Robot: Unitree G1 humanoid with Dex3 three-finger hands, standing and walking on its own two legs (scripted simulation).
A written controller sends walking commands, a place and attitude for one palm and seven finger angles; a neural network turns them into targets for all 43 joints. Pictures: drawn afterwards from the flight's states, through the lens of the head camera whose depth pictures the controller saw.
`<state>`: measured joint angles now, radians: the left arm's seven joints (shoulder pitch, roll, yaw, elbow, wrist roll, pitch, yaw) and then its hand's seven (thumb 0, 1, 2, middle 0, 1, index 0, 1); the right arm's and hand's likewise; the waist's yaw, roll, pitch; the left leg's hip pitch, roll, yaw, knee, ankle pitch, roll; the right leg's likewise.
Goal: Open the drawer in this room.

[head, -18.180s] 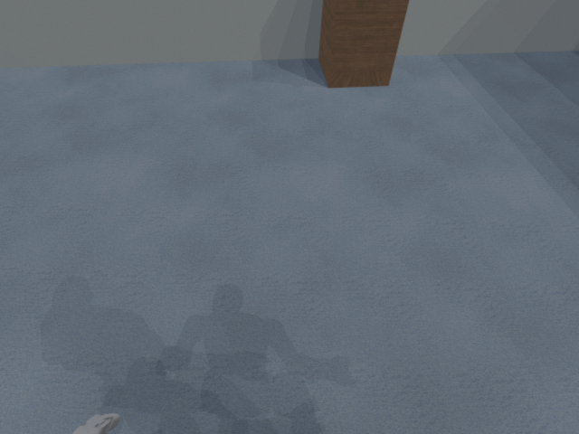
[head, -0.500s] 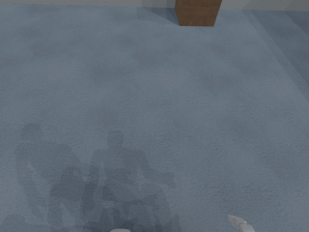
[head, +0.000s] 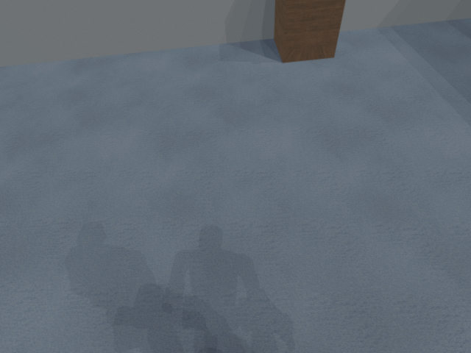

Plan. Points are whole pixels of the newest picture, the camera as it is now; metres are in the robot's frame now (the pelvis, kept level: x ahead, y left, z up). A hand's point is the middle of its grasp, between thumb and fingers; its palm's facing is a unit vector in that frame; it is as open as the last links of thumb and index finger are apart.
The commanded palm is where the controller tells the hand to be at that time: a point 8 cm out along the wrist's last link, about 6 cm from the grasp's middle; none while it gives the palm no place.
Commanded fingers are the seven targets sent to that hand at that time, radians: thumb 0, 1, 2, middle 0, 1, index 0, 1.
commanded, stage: turn or walk to find it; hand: left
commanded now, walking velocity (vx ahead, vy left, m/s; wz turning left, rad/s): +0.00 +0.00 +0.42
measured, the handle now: out of the picture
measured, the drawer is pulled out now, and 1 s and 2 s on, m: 0.00 0.00 0.00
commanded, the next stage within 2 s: stand and wait in 0.04 s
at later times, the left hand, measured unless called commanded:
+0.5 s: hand out of the picture -0.06 +0.19 -0.18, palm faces +0.12 -0.98 -0.16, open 7.4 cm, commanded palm none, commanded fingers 0.00 0.90 0.90 -0.20 -0.30 -0.20 -0.30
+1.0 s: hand out of the picture -0.05 +0.21 -0.17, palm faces +0.08 -0.98 -0.20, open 7.4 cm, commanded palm none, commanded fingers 0.00 0.90 0.90 -0.20 -0.30 -0.20 -0.30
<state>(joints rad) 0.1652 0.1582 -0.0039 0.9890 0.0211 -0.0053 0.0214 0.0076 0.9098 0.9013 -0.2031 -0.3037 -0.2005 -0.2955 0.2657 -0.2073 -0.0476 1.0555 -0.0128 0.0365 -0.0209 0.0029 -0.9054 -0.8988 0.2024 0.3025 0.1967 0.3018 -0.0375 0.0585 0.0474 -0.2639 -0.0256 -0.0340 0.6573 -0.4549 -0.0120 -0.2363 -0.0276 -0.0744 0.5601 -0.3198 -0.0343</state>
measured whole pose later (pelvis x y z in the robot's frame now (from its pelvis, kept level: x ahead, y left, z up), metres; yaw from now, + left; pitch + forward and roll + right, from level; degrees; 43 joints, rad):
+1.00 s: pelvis -0.03 +0.04 +0.01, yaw +3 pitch -1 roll +0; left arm 0.28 0.15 -0.01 1.14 0.02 0.01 0.04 0.01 0.91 0.90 -0.20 -0.30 -0.20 -0.30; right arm 0.30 -0.13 0.00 1.15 -0.01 0.00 -0.03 0.00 -0.91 -0.90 0.20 0.30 0.20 0.30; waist 0.00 0.01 0.05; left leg -0.15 -0.01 0.07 0.42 -0.25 0.03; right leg -0.19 -0.08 -0.12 0.44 -0.21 0.03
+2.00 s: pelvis +0.12 -0.01 -0.01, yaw +2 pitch +0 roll +0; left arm 0.31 0.10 0.00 1.09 0.03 -0.02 0.03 0.01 0.91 0.90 -0.21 -0.30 -0.20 -0.30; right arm 0.15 -0.18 -0.03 1.07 -0.01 0.03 -0.01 0.00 -0.92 -0.90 0.20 0.30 0.19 0.30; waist 0.02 -0.01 0.10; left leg -0.43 0.06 0.11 0.76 -0.32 -0.03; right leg -0.05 -0.04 -0.24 0.49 -0.43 -0.02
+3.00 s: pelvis +0.39 -0.02 -0.01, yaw -1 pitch +1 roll -1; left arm 0.51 0.07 0.02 1.20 0.03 -0.07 0.02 0.01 0.91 0.90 -0.21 -0.30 -0.20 -0.30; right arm 0.09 -0.16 -0.04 1.03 -0.02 -0.02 0.02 0.01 -0.91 -0.90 0.20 0.30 0.19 0.30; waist 0.07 0.01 0.08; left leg -0.52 0.09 0.12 0.68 -0.20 -0.02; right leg 0.09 0.01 -0.04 0.31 -0.40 -0.01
